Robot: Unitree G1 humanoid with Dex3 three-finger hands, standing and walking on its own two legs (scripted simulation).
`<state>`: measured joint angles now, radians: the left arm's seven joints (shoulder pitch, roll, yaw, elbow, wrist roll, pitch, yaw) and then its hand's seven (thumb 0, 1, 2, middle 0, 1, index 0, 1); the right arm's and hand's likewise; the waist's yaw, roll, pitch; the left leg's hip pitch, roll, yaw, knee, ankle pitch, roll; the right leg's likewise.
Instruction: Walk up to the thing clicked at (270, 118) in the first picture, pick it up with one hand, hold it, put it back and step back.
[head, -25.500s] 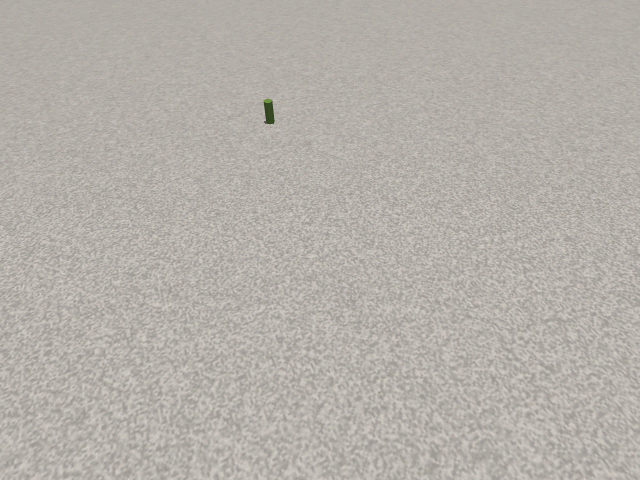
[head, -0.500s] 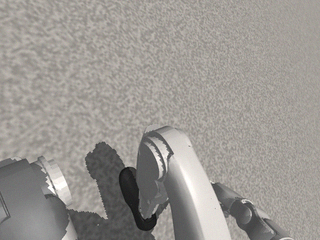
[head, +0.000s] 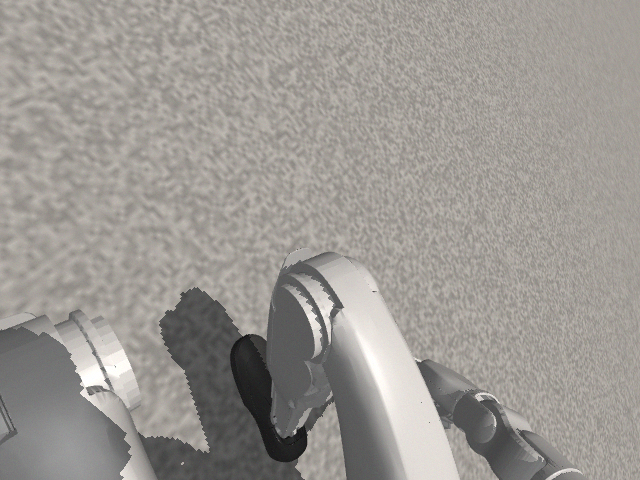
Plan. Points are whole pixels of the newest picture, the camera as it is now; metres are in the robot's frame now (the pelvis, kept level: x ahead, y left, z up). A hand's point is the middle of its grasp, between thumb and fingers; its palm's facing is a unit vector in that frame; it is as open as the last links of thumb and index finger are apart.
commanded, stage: open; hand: left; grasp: from the side
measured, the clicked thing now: out of the picture +0.43 +0.34 -0.21
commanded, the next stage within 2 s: withdraw in 0.34 s
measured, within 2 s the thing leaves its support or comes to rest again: neither
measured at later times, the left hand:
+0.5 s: hand out of the picture +0.44 +0.34 -0.17, palm faces +0.51 -0.86 -0.01, open 14.7 cm
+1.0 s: hand out of the picture +0.37 +0.42 -0.09, palm faces +0.46 -0.88 -0.11, open 17.5 cm
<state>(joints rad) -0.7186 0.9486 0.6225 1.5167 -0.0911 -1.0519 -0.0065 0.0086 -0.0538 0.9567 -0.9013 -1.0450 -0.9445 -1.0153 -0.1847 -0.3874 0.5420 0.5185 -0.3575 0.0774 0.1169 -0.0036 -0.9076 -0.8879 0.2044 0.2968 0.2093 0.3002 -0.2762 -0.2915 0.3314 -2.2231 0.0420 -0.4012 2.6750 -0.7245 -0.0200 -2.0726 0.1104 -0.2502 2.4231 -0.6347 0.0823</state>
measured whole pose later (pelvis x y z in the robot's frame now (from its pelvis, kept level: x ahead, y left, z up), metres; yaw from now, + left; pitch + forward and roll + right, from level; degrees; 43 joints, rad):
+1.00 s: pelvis +0.00 +0.00 +0.02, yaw +2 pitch +19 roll -16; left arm -0.57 0.87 0.62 1.15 -0.13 -0.72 -0.22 -0.01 -0.59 0.03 -0.07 -0.08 -0.10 -0.06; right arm -0.04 -0.35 0.35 0.57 -0.19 0.10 0.09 0.00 -0.89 -0.89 0.21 0.30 0.21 0.30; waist -0.16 -0.17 0.15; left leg -2.25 0.05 -0.31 2.58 -0.70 0.01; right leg -2.09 0.08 -0.20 2.37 -0.65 0.06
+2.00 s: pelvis +0.07 -0.01 +0.37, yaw +17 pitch +19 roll -3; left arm 0.22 0.28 0.11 0.25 -0.01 0.23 0.17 -0.01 -0.52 0.06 -0.06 -0.06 -0.06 -0.06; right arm 0.21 -0.24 0.01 0.51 0.05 -0.01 -0.15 0.01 -0.90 -0.90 0.20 0.30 0.21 0.30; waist -0.04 0.01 -0.16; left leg -1.09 0.05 -0.05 1.30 -0.55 -0.02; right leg -1.02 -0.01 -0.06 1.26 -0.56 0.01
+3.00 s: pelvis +0.10 -0.01 +0.44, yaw +18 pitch +8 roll -2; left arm 0.47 0.20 -0.02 0.00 -0.01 0.28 0.13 -0.01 -0.57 0.03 -0.05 -0.05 -0.06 -0.05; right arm 0.28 -0.21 0.02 0.50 0.02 -0.11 -0.18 0.01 -0.90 -0.90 0.20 0.30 0.21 0.30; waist -0.02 0.04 -0.10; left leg -0.64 0.05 -0.04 0.96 -0.46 -0.03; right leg -0.59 -0.01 -0.05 0.92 -0.47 0.00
